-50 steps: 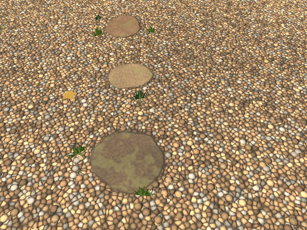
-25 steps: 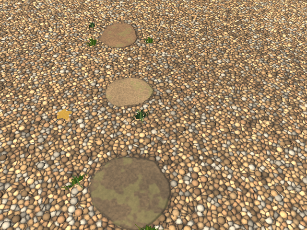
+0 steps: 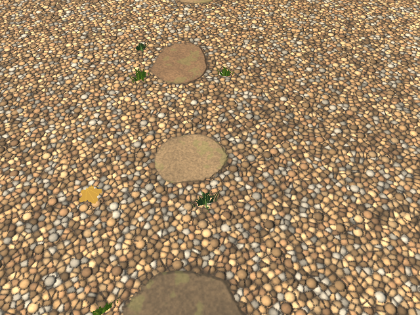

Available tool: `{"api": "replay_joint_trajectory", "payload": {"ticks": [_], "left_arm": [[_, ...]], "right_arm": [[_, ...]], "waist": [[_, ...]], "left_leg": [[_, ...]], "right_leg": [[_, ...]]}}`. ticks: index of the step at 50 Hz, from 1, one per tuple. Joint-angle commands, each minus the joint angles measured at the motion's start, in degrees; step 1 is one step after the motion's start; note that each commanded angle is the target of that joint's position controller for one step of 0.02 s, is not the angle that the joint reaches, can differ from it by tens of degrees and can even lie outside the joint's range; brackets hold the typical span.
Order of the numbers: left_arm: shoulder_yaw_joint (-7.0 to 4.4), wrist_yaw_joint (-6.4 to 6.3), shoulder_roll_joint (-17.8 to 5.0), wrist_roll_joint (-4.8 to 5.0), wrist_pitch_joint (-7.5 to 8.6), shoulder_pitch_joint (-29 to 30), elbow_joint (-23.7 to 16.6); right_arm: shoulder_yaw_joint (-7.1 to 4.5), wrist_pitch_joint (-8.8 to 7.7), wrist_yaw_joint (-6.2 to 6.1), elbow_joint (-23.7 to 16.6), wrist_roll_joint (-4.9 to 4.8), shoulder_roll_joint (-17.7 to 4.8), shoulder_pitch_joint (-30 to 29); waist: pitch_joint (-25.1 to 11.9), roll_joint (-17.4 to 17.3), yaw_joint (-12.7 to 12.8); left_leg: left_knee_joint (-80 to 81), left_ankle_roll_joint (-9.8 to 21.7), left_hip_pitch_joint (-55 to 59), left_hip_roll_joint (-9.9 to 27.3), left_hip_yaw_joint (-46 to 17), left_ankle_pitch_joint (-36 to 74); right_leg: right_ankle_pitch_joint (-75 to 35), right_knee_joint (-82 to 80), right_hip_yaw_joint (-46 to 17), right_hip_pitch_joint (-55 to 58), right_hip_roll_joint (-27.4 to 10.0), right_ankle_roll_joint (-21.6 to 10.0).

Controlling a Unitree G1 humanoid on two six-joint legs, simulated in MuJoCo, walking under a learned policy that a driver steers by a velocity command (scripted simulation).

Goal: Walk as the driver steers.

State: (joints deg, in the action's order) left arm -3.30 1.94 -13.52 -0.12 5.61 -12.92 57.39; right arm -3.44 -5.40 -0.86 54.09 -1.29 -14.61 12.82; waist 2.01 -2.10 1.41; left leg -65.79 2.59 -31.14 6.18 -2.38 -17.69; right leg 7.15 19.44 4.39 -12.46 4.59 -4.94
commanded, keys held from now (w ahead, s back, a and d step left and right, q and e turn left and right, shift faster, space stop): w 0.94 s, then w+q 0.06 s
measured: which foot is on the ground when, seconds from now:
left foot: up 0.00-0.30, down 0.32-0.88, up 0.90-1.00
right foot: down 0.00-0.34, up 0.36-0.86, down 0.88-1.00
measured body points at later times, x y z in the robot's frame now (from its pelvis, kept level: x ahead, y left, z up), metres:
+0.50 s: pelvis +0.28 +0.08 +0.00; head +0.31 +0.10 +0.45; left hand +0.35 +0.36 -0.14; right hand +0.37 -0.18 -0.12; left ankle +0.32 +0.17 -0.74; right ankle +0.24 -0.07 -0.65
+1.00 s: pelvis +0.56 +0.02 -0.01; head +0.59 +0.00 +0.44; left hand +0.69 +0.28 -0.12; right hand +0.58 -0.25 -0.16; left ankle +0.44 +0.16 -0.65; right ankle +0.63 -0.07 -0.74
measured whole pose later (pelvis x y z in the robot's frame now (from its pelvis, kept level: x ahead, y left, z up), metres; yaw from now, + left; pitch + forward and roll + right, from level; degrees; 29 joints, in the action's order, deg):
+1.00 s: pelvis +0.56 +0.02 -0.01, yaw +0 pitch +1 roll +0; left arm -3.7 1.7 -14.0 0.4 5.6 -6.8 53.3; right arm -3.4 -5.2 -0.3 57.3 -1.8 -14.6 17.9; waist 2.0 -1.3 -0.7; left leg -66.1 2.7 -19.3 1.4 -1.9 -24.2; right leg 8.7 29.0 3.8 -21.8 1.0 -3.5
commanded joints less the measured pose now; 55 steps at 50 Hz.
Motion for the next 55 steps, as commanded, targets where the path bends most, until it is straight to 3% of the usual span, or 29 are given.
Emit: {"api": "replay_joint_trajectory", "payload": {"ticks": [1,3,6,10,13,15,16,17,18,19,20,21,22,23,25,28,34,39,42,43,44,45,46,47,48,49,51,53,55], "left_arm": [[-1.01,-0.89,-7.3,-0.17,1.24,2.2,-2.8],[-1.26,-1.71,-8.4,-0.06,1.04,-0.2,-2.3],[-1.29,-2.18,-8.9,0.61,0.62,-3.5,-1.7],[-1.49,-2.23,-9.5,1.28,-0.17,-8.5,0.2],[-1.97,-2.47,-10.4,1.35,-1.17,-9.3,0.9],[-2.1,-2.57,-10.9,1.34,-1.83,-6.9,0.3],[-1.49,-2.57,-9.2,0.97,-2.05,-6.7,-0.2],[-0.35,-2.59,-6.6,-0.37,-1.95,-7.7,-1.9],[1.44,-1.98,0.3,0.43,-0.54,-14.0,-1.8],[-0.03,-1.81,-6.7,1.8,0.66,-10.1,-1.4],[-0.68,-1.66,-9.0,2.81,1.42,-4.9,-2.9],[-0.68,-2.07,-8.5,2.57,1.49,-2.7,-3.1],[-1.06,-2.37,-8.0,1.7,1.16,-1.5,-3.2],[-1.2,-2.37,-7.1,1.45,0.45,-2.4,-3.0],[-1.09,-2.39,-5.0,1.35,-0.77,-3.2,-2.8],[-1.28,-2.52,-5.0,0.65,-1.42,1.9,-4.7],[-0.56,-1.57,-3.4,0.8,-0.9,13.2,-8.0],[-0.18,-0.13,-4.1,1.32,-0.26,19.3,-10.7],[-1.13,0.42,-6.5,1.39,0.23,15.1,-10.2],[-2.14,0.28,-8.1,1.23,0.26,8.8,-8.4],[-3.64,-0.11,-11.0,1.02,0.17,-1.4,-5.1],[-4.89,-0.59,-16.0,0.05,-0.01,-10.4,-3.4],[-4.4,-0.29,-15.8,0.47,-0.24,-12.6,-2.7],[-3.07,-0.29,-11.5,1.1,-0.03,-9.8,-2.9],[-2.43,-0.51,-9.4,1.08,0.16,-4.3,-4.3],[-1.84,-0.51,-7.6,0.41,0.39,0.2,-5.2],[-0.98,-0.29,-4.6,-0.75,1.0,3.6,-5.0],[-1.15,-0.58,-5.1,-0.75,1.35,2.5,-3.9],[-1.59,-1.34,-6.8,-0.96,1.58,0.9,-3.1]], "right_arm": [[-0.96,0.74,-0.68,-2.6,0.69,-3.2,2.7],[-1.03,0.64,-0.55,-4.1,1.05,-3.5,-2.0],[-0.46,0.22,0.1,-5.7,0.82,-2.2,-8.5],[0.14,0.04,1.34,-7.8,0.05,-2.3,-15.5],[-0.12,-0.51,2.38,-9.1,-0.13,-4.0,-16.2],[-1.32,-0.86,2.56,-7.4,-0.03,-6.6,-9.1],[-2.89,-0.9,2.21,-4.3,0.17,-9.6,0.7],[-4.14,-0.72,1.67,-2.2,0.95,-14.5,11.4],[-4.49,-0.47,2.3,-0.9,1.09,-17.0,13.2],[-2.8,-0.67,2.49,-1.7,0.77,-10.8,11.3],[-2.02,-0.91,2.34,-2.9,0.77,-8.4,6.4],[-1.55,-1.0,2.39,-3.9,1.14,-7.4,1.9],[-1.21,-1.06,2.51,-4.1,1.52,-6.0,-0.6],[-0.8,-1.18,2.61,-3.9,2.01,-4.8,-1.3],[-0.8,-1.34,2.57,-2.9,1.76,-4.9,-0.1],[-1.4,-1.25,1.56,-1.7,1.6,-7.2,2.7],[-1.38,-0.54,0.41,0.4,0.93,-7.6,7.4],[-1.93,0.62,0.07,3.0,0.42,-8.2,11.2],[-2.5,1.42,-0.22,2.9,0.27,-9.5,9.3],[-2.43,1.74,-0.24,2.6,0.21,-9.3,7.9],[-1.77,1.95,-0.25,2.0,0.56,-7.8,7.7],[-0.48,1.47,0.03,0.8,1.45,-4.0,11.9],[0.96,0.05,0.52,1.4,1.24,0.4,15.0],[-0.55,-1.09,0.85,0.6,-0.47,-5.4,9.7],[-0.99,-1.66,0.84,-0.8,-1.6,-7.2,5.2],[-1.22,-1.58,0.39,-1.0,-1.3,-7.3,2.9],[-1.74,0.09,-0.04,-0.4,-0.72,-5.3,4.5],[-1.65,1.51,-0.13,-0.1,-0.86,-3.1,5.7],[-1.93,2.15,-0.25,-1.2,-0.59,-3.4,3.0]], "waist": [[0.9,5.0,-2.8],[1.2,4.6,-1.5],[1.2,4.5,0.7],[2.2,4.8,3.2],[1.9,5.8,1.8],[-2.0,6.6,-3.0],[-8.2,5.2,-7.0],[-17.6,-3.1,-9.6],[-23.0,-18.4,-5.7],[-19.5,-10.5,-7.3],[-12.2,-7.4,-6.7],[-8.5,-2.5,-4.9],[-5.6,-1.3,-3.5],[-5.1,-2.3,-1.8],[-4.2,-2.5,-0.7],[-1.6,-1.0,-1.2],[1.4,-1.4,-4.2],[3.5,-1.6,-5.2],[0.4,-3.2,-1.8],[-3.3,-3.4,1.8],[-9.7,-2.0,5.8],[-18.5,7.3,5.8],[-24.1,17.7,4.3],[-18.5,13.1,5.2],[-11.0,10.3,4.1],[-7.3,5.8,2.3],[-4.1,7.0,-1.3],[-2.6,7.3,-2.2],[-0.8,5.9,-2.1]], "left_leg": [[6.0,-1.9,-3.3,3.9,-1.1,6.2],[13.7,-2.8,-6.2,4.0,-0.8,13.7],[25.7,-2.9,-4.0,1.6,1.4,22.2],[33.2,-2.7,-4.1,-0.2,2.2,21.8],[36.4,-0.6,-3.1,-1.0,1.8,15.7],[38.6,1.5,7.4,-3.7,4.1,12.9],[38.2,3.4,20.7,-4.2,4.2,13.6],[37.2,7.3,38.0,7.6,-9.5,14.6],[45.9,15.8,53.7,17.3,-36.0,2.8],[48.6,13.7,51.4,15.4,-36.3,-2.9],[49.1,11.2,44.4,13.7,-27.6,0.8],[50.4,10.3,36.7,11.6,-21.3,7.9],[52.0,10.0,30.5,9.7,-16.7,12.7],[53.6,9.5,27.0,8.3,-13.7,15.1],[56.0,10.1,24.2,7.3,-10.3,18.1],[58.3,10.8,24.4,7.4,-7.4,21.2],[60.1,8.5,25.2,4.7,-0.9,19.0],[56.6,8.1,34.0,8.4,-1.0,21.3],[50.1,6.5,36.8,9.3,-0.5,35.3],[42.9,5.4,35.7,7.5,1.2,44.3],[30.8,3.6,29.7,4.2,3.4,43.6],[9.6,0.3,10.3,-2.0,6.0,24.0],[-4.3,-1.4,-4.4,-10.1,0.1,-15.6],[-10.4,-0.1,-10.8,-6.6,-4.9,-15.4],[-10.1,1.0,-13.1,-3.6,-3.4,-9.9],[-7.2,1.2,-10.3,-0.8,-2.4,-4.2],[-2.4,1.2,-3.4,2.2,-3.3,1.1],[0.0,0.8,-2.4,2.6,-3.6,3.1],[3.5,0.1,-6.4,2.4,-4.6,8.0]], "right_leg": [[-0.2,-15.0,-14.1,-3.9,-16.5,-10.4],[-2.8,-15.1,-12.3,-1.6,-15.8,-9.5],[-5.5,-14.2,-8.4,0.6,-13.8,-7.2],[-4.9,-11.4,-8.3,7.8,-16.1,-6.7],[-8.1,-7.3,-9.8,13.7,-19.4,-5.4],[-21.6,1.0,-8.2,14.3,-18.3,-3.6],[-26.0,12.5,-5.6,10.6,-15.0,-2.0],[-10.1,32.1,-2.1,-1.0,-10.9,0.2],[24.5,48.5,-4.4,-22.8,-0.7,3.0],[25.7,55.0,-11.0,-29.2,-3.9,1.9],[20.2,55.4,-10.1,-32.1,-6.7,0.8],[14.8,53.1,-8.6,-29.7,-9.6,1.0],[11.6,49.7,-8.3,-27.5,-11.2,1.3],[9.5,47.6,-8.6,-24.1,-12.6,1.5],[8.1,44.1,-8.0,-22.3,-13.0,2.1],[1.7,36.3,-7.5,-27.2,-13.4,3.7],[-12.8,17.7,-4.7,-25.3,-10.7,4.4],[-9.0,11.3,-4.8,-26.9,-9.6,2.6],[-3.1,9.5,-2.9,-18.5,-7.1,0.3],[-3.2,8.6,-1.1,-9.4,-5.1,-0.9],[-4.5,9.8,-2.2,5.5,-5.8,-2.8],[-1.5,10.3,-21.5,27.4,-19.5,-9.3],[7.9,0.6,-44.3,36.6,-27.2,-14.5],[14.0,-1.8,-41.9,32.7,-25.1,-11.9],[11.6,-3.2,-33.3,24.0,-24.1,-9.6],[7.6,-5.2,-27.0,15.2,-22.4,-8.2],[2.7,-9.0,-18.4,4.8,-19.3,-6.4],[-0.1,-11.7,-13.4,1.6,-18.5,-6.4],[-3.9,-13.1,-9.8,1.9,-18.5,-6.5]]}}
